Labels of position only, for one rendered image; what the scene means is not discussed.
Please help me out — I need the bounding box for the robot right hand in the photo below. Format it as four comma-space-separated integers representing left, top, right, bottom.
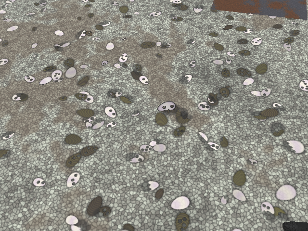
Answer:
282, 221, 308, 231

